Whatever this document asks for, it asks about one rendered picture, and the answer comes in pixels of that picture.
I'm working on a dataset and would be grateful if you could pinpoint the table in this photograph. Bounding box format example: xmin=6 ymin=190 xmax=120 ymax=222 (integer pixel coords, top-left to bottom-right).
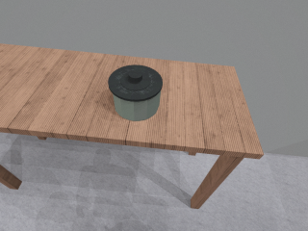
xmin=0 ymin=43 xmax=264 ymax=209

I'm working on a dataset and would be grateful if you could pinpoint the knob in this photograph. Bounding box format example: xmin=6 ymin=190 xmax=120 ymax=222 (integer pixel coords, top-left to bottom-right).
xmin=128 ymin=69 xmax=142 ymax=83

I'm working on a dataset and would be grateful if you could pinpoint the pot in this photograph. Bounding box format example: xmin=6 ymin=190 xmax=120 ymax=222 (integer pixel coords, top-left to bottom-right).
xmin=113 ymin=91 xmax=161 ymax=121

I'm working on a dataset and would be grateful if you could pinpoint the lid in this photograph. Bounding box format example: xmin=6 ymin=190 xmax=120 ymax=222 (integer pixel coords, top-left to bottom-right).
xmin=108 ymin=64 xmax=163 ymax=102

